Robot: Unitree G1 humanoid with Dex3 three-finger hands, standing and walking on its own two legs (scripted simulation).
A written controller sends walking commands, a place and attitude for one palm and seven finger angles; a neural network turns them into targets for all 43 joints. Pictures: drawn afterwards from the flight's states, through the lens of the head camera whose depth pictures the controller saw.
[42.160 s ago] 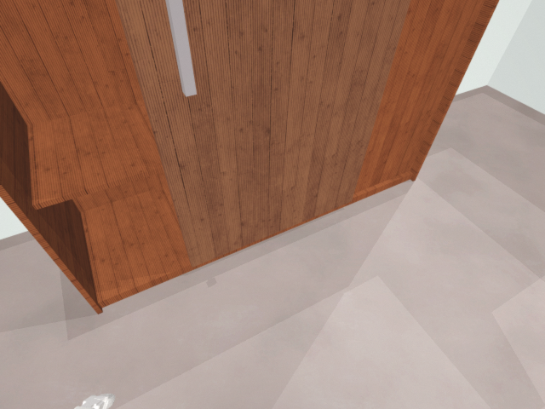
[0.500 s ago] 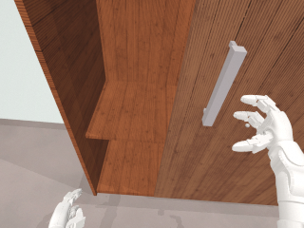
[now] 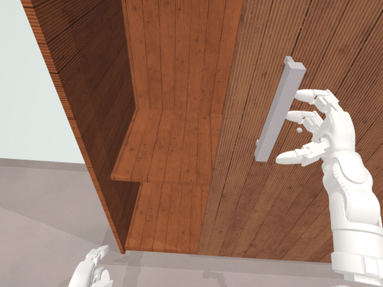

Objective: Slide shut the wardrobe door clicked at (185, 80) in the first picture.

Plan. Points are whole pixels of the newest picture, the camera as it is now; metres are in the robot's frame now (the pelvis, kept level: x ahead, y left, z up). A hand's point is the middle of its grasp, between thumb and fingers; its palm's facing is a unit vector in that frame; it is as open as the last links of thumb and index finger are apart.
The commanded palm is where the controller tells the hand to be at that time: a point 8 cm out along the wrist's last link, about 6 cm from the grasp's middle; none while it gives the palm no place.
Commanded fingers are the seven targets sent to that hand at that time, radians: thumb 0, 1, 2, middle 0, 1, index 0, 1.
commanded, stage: feel for the door with the fingertips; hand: right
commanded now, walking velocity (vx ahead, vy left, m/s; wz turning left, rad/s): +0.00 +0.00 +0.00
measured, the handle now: (273, 113) +0.44 -0.14 +0.18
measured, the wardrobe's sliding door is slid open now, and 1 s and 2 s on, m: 0.37 0.37 0.37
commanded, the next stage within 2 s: slide the fingers in behind the handle in 0.50 s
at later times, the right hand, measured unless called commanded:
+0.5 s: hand (295, 130) +0.38 -0.17 +0.19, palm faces +0.02 +1.00 -0.03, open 14.0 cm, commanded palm +0.36 -0.23 +0.20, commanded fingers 0.00 0.50 -0.30 0.30 1.20 0.30 1.20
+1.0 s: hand (297, 134) +0.36 -0.17 +0.20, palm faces +0.00 +1.00 -0.04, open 14.0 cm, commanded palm +0.34 -0.22 +0.20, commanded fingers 0.00 0.50 -0.30 0.30 1.20 0.30 1.20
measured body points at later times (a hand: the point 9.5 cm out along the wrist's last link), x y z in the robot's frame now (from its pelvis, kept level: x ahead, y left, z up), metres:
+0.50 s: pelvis +0.00 +0.00 +0.00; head -0.01 +0.02 +0.45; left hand +0.17 +0.24 -0.10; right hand +0.38 -0.23 +0.19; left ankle -0.04 +0.10 -0.74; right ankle +0.00 -0.12 -0.74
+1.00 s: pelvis +0.00 -0.01 +0.00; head -0.02 +0.01 +0.45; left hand +0.16 +0.24 -0.10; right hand +0.35 -0.22 +0.20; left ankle -0.04 +0.10 -0.74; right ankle +0.00 -0.12 -0.74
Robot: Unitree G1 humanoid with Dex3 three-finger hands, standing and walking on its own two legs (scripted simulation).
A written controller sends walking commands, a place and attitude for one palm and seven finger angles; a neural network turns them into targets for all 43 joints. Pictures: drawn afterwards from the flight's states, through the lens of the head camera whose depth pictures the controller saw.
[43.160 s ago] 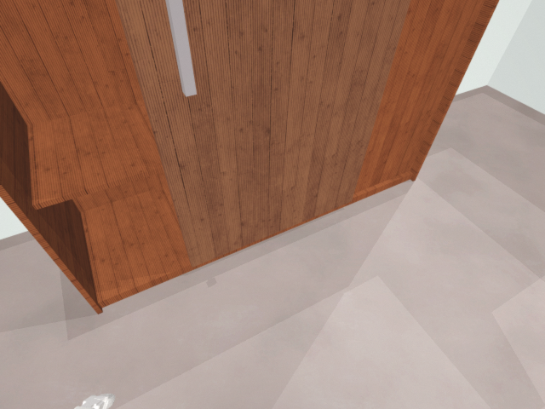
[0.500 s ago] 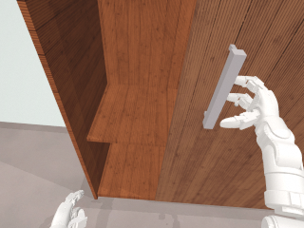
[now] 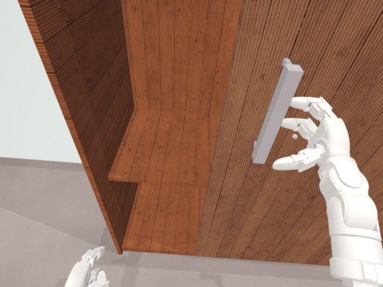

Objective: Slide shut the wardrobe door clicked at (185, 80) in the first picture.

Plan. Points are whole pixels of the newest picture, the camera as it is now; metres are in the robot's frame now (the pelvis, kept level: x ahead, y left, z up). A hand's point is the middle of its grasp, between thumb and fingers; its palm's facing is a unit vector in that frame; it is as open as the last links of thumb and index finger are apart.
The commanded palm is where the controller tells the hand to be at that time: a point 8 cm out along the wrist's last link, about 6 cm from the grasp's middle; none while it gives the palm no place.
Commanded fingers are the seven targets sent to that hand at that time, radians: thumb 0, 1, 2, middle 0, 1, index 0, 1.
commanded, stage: slide the fingers in behind the handle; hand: right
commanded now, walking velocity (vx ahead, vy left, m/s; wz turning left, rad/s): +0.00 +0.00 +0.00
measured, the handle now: (270, 115) +0.44 -0.13 +0.18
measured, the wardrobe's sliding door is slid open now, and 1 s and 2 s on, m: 0.37 0.37 0.37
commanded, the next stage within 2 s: move the hooked fingers beside the handle in 0.48 s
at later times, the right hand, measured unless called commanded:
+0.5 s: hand (289, 137) +0.35 -0.15 +0.20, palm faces +0.03 +1.00 -0.03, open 14.1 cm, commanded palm +0.33 -0.19 +0.20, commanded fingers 0.00 0.50 -0.30 0.30 1.20 0.30 1.20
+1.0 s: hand (290, 138) +0.35 -0.15 +0.20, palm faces +0.01 +1.00 -0.03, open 14.2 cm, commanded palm +0.33 -0.20 +0.19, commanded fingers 0.00 0.50 -0.30 0.30 1.20 0.30 1.20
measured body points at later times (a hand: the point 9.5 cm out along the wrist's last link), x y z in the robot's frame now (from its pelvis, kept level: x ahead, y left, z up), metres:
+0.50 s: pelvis -0.01 +0.00 +0.00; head -0.04 +0.02 +0.45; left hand +0.16 +0.23 -0.09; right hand +0.34 -0.20 +0.20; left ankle -0.04 +0.10 -0.74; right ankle +0.00 -0.11 -0.74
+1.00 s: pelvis -0.01 +0.00 +0.00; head -0.04 +0.02 +0.45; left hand +0.17 +0.24 -0.09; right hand +0.34 -0.20 +0.20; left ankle -0.04 +0.10 -0.74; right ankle +0.00 -0.11 -0.74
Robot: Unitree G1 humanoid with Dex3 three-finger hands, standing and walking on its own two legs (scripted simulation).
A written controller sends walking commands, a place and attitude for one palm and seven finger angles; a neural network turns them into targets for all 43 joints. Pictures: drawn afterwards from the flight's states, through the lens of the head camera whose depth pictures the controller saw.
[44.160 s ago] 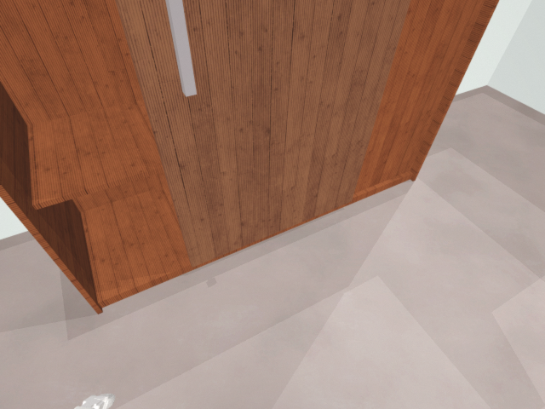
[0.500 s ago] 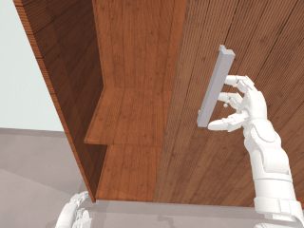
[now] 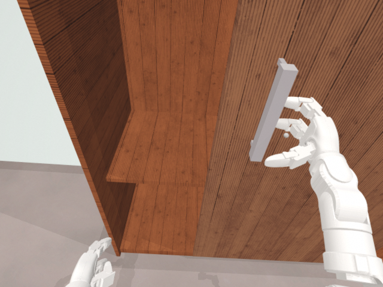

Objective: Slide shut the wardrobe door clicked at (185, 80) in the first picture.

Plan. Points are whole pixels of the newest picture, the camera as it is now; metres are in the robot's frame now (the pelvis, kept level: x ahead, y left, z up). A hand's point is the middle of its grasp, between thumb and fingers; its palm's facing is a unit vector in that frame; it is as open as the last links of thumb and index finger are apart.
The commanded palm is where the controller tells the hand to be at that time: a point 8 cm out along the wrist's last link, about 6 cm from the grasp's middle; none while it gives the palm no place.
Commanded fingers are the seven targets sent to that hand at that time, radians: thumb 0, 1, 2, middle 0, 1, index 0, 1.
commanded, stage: move the hooked fingers beside the handle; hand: right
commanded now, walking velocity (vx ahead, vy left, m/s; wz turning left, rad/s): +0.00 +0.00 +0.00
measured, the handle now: (267, 114) +0.45 -0.13 +0.18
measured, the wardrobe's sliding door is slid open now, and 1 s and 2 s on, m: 0.37 0.37 0.37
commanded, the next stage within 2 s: none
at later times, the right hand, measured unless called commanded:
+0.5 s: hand (291, 134) +0.37 -0.16 +0.19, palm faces +0.00 +1.00 -0.04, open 14.0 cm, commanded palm +0.35 -0.22 +0.19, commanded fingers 0.00 0.50 -0.30 0.30 1.20 0.30 1.20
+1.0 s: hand (302, 134) +0.37 -0.18 +0.20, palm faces +0.01 +1.00 -0.04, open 14.0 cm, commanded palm +0.35 -0.24 +0.19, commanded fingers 0.00 0.50 -0.30 0.30 1.20 0.30 1.20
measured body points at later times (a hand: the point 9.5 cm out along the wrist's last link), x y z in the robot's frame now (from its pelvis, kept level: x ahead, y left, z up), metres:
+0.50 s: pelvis +0.00 +0.00 +0.00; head -0.02 +0.02 +0.45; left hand +0.16 +0.24 -0.09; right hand +0.36 -0.22 +0.20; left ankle -0.04 +0.10 -0.74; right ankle +0.01 -0.11 -0.74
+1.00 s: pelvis +0.00 +0.00 +0.00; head -0.02 +0.02 +0.45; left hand +0.16 +0.25 -0.09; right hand +0.36 -0.24 +0.20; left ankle -0.04 +0.10 -0.74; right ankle +0.01 -0.11 -0.74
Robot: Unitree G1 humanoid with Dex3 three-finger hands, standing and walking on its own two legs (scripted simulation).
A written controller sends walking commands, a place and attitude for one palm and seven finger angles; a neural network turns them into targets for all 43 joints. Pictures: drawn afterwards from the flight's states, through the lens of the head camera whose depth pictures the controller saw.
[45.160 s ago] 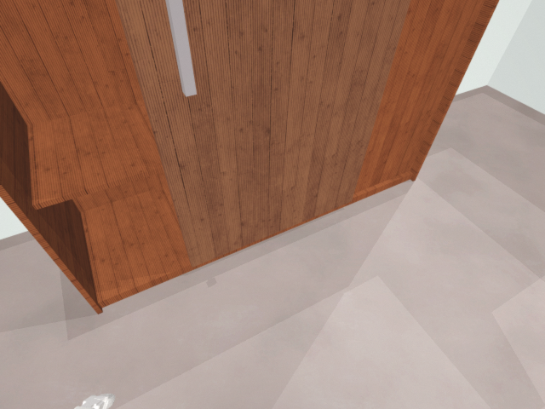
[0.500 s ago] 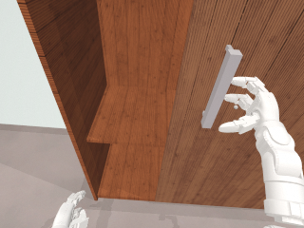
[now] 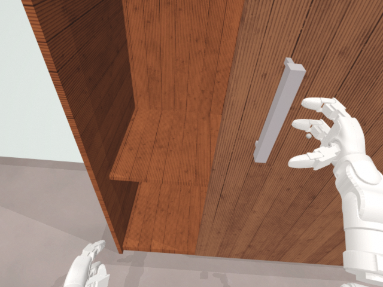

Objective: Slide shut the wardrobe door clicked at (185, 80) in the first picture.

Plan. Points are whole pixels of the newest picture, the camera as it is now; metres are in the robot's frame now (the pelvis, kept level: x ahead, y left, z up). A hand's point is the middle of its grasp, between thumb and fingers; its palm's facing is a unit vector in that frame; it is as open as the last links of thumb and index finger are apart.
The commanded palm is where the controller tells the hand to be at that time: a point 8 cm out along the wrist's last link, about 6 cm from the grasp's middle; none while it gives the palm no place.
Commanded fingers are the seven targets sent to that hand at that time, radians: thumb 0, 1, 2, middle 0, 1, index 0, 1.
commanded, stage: move the hooked fingers beside the handle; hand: right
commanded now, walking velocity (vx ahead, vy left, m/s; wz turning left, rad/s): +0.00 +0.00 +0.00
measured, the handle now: (272, 114) +0.44 -0.14 +0.18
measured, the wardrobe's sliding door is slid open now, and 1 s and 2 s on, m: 0.37 0.37 0.37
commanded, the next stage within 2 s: none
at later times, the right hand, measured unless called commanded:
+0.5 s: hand (310, 136) +0.37 -0.20 +0.19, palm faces +0.02 +1.00 -0.04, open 14.0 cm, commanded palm +0.35 -0.25 +0.19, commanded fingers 0.00 0.50 -0.30 0.30 1.20 0.30 1.20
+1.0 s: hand (316, 136) +0.34 -0.19 +0.21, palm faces -0.01 +1.00 -0.04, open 14.0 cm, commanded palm +0.33 -0.25 +0.19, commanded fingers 0.00 0.50 -0.30 0.30 1.20 0.30 1.20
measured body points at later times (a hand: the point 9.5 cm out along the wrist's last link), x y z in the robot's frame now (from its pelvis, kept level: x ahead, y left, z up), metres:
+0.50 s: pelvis +0.00 +0.00 +0.00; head -0.02 +0.01 +0.45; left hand +0.15 +0.25 -0.09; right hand +0.37 -0.25 +0.19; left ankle -0.04 +0.10 -0.74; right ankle +0.00 -0.11 -0.74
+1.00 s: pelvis +0.00 -0.01 +0.00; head -0.03 +0.01 +0.45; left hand +0.18 +0.23 -0.08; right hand +0.34 -0.24 +0.22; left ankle -0.04 +0.10 -0.74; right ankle +0.00 -0.11 -0.74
